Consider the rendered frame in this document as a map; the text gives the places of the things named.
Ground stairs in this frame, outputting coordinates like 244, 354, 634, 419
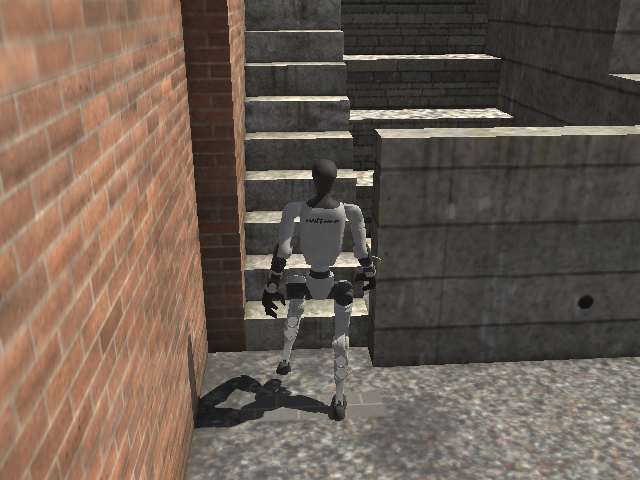
244, 0, 369, 351

